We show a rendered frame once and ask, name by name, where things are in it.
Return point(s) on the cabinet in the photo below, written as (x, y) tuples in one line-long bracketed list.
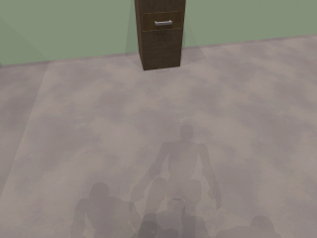
[(159, 48)]

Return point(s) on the handle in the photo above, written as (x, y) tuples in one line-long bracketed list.
[(163, 23)]

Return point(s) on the drawer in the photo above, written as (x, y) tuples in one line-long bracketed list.
[(149, 20)]

